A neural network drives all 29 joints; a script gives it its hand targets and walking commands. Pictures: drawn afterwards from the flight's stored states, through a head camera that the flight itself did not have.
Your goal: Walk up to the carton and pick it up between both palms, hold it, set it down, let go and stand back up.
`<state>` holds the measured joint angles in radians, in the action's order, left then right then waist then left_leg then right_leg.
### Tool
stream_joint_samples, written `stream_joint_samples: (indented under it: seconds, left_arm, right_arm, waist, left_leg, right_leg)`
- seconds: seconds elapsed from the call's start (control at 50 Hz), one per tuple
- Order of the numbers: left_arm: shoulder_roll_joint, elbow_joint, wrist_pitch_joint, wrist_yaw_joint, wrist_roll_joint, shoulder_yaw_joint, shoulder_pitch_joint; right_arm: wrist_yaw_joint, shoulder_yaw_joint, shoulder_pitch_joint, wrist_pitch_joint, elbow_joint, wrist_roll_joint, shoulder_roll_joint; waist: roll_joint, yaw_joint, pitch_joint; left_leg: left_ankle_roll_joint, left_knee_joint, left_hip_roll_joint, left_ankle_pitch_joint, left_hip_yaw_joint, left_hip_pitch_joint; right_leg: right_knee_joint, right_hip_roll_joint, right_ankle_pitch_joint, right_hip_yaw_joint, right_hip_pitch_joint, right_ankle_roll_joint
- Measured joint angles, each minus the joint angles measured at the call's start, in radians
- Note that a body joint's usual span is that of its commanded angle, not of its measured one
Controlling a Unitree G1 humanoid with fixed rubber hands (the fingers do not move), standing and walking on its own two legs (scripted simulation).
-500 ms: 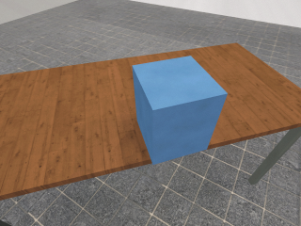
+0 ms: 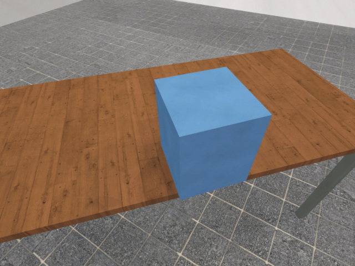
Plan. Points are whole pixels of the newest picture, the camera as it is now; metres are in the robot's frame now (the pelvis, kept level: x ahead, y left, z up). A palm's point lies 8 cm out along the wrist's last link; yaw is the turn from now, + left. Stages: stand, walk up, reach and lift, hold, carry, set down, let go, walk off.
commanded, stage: walk up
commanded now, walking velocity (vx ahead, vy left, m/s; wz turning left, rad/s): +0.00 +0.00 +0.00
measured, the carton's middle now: (203, 133) +0.46 -0.03 +0.06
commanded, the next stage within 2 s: none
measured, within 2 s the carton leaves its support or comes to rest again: neither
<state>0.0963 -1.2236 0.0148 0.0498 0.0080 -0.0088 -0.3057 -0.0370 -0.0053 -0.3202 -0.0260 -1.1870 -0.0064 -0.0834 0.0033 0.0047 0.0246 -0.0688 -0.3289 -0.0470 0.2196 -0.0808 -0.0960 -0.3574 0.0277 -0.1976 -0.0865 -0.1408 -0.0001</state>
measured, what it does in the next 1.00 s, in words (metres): steps to the right: right foot, then left foot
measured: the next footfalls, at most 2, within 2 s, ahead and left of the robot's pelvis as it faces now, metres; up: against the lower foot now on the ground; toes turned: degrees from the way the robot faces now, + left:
right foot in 0.50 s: +0.16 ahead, -0.25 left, +0.00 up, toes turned +3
left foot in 0.88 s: +0.10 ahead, -0.05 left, +0.00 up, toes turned +9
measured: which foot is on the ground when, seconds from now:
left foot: down 0.00-0.52, up 0.54-0.86, down 0.88-1.00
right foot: down 0.00-0.08, up 0.10-0.48, down 0.50-1.00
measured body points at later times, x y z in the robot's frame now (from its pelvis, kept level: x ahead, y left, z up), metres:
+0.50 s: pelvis +0.06 -0.11 -0.02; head +0.10 -0.10 +0.43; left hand +0.10 +0.14 -0.17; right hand -0.01 -0.37 -0.15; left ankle -0.02 +0.07 -0.75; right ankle +0.12 -0.26 -0.75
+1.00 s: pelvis +0.10 -0.14 +0.00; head +0.10 -0.11 +0.44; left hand +0.09 +0.08 -0.18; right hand +0.10 -0.36 -0.15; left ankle +0.06 -0.06 -0.75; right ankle +0.12 -0.26 -0.75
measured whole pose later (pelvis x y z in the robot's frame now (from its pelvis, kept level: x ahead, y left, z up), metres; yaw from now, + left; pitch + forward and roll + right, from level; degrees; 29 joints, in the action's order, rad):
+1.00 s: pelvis +0.10 -0.14 +0.00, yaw +8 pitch +0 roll -1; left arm 0.16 -1.07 -0.01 0.03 0.01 0.01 -0.25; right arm -0.04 0.03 -0.35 -0.01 -1.10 -0.02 -0.11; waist 0.05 0.00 0.00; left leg -0.05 -0.43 -0.02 0.26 -0.04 -0.17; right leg -0.40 0.02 -0.20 -0.08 -0.21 0.01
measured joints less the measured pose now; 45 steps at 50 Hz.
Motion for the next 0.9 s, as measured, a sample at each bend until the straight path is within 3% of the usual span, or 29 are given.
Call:
stream_joint_samples:
  seconds: [0.08,0.16,0.22,0.3,0.4,0.48,0.5,0.52,0.56,0.64,0.72,0.84,0.9]
  left_arm:
    - [-0.001,0.001,0.000,0.001,0.000,0.000,0.001]
    - [0.066,0.042,-0.060,-0.029,0.039,0.054,0.022]
    - [0.125,0.096,-0.063,-0.040,0.040,0.072,0.044]
    - [0.172,0.144,-0.068,-0.043,0.037,0.086,0.071]
    - [0.170,0.187,-0.075,-0.044,0.015,0.078,0.115]
    - [0.122,0.223,-0.036,-0.040,-0.009,0.043,0.135]
    - [0.111,0.224,-0.023,-0.037,-0.011,0.037,0.132]
    - [0.082,0.211,-0.014,-0.032,-0.010,0.034,0.139]
    - [0.032,0.208,-0.003,-0.032,-0.007,0.017,0.140]
    - [0.014,0.216,-0.008,-0.037,-0.007,0.010,0.103]
    - [0.026,0.223,-0.004,-0.024,-0.006,0.018,0.105]
    - [0.029,0.197,-0.001,-0.014,0.005,0.017,0.091]
    - [0.042,0.178,-0.014,-0.015,0.007,0.018,0.086]
  right_arm:
    - [-0.002,0.000,-0.003,-0.001,-0.003,0.000,-0.001]
    - [-0.021,0.023,-0.073,0.013,0.037,-0.037,0.005]
    - [-0.025,0.042,-0.119,0.039,0.026,-0.044,-0.024]
    - [-0.027,0.064,-0.140,0.032,0.038,-0.041,-0.068]
    - [-0.023,0.077,-0.156,0.020,0.068,-0.041,-0.085]
    - [-0.024,0.076,-0.127,0.034,0.079,-0.026,-0.105]
    - [-0.021,0.076,-0.120,0.035,0.086,-0.025,-0.111]
    - [-0.018,0.077,-0.102,0.035,0.088,-0.022,-0.130]
    - [-0.016,0.074,-0.074,0.038,0.102,-0.011,-0.152]
    - [-0.003,0.062,-0.027,0.062,0.116,-0.001,-0.113]
    - [0.014,0.057,0.000,0.057,0.122,-0.010,-0.074]
    - [0.007,0.063,-0.005,0.061,0.110,-0.020,-0.066]
    - [0.000,0.058,-0.010,0.048,0.097,-0.021,-0.051]
  waist:
    - [0.003,0.001,0.002]
    - [0.011,-0.073,-0.018]
    - [0.023,-0.053,-0.016]
    - [0.053,-0.051,0.016]
    - [0.036,-0.065,0.031]
    - [0.007,-0.032,0.035]
    - [-0.001,-0.032,0.031]
    - [-0.052,-0.034,0.036]
    - [-0.130,-0.054,0.034]
    - [-0.089,-0.029,-0.021]
    - [-0.057,-0.034,-0.026]
    - [-0.049,-0.021,-0.033]
    - [-0.020,-0.022,-0.023]
  left_leg:
    - [0.000,0.000,-0.001,0.004,0.001,0.005]
    - [0.014,-0.052,0.027,0.018,0.103,-0.056]
    - [0.043,-0.046,0.072,0.014,0.143,-0.072]
    - [0.077,-0.059,0.105,0.028,0.166,-0.083]
    - [0.126,-0.071,0.154,0.049,0.207,-0.093]
    - [0.156,-0.136,0.153,0.109,0.165,-0.085]
    - [0.164,-0.182,0.146,0.143,0.156,-0.093]
    - [0.161,-0.239,0.166,0.180,0.167,-0.105]
    - [0.118,-0.353,0.161,0.270,0.193,-0.147]
    - [0.073,-0.506,0.078,0.311,0.125,-0.209]
    - [0.073,-0.557,0.077,0.225,0.111,-0.266]
    - [0.087,-0.389,0.081,0.180,0.091,-0.214]
    - [0.068,-0.222,0.069,0.083,0.068,-0.146]
  right_leg:
    - [-0.001,0.000,-0.005,0.000,0.004,-0.001]
    - [-0.356,-0.039,-0.172,0.003,-0.133,-0.029]
    - [-0.534,-0.039,-0.125,0.029,-0.254,-0.046]
    - [-0.590,0.010,-0.058,0.094,-0.343,-0.056]
    - [-0.520,0.028,-0.055,0.107,-0.362,-0.073]
    - [-0.228,0.031,0.020,0.088,-0.265,-0.079]
    - [-0.151,0.033,0.040,0.072,-0.223,-0.064]
    - [-0.142,0.012,0.012,0.053,-0.206,-0.034]
    - [-0.163,-0.005,-0.013,0.027,-0.192,-0.021]
    - [-0.102,0.024,0.010,0.063,-0.147,-0.015]
    - [-0.034,0.009,0.035,0.031,-0.093,0.007]
    - [-0.058,-0.046,0.007,-0.005,-0.089,0.026]
    - [-0.097,-0.049,-0.020,-0.017,-0.099,0.021]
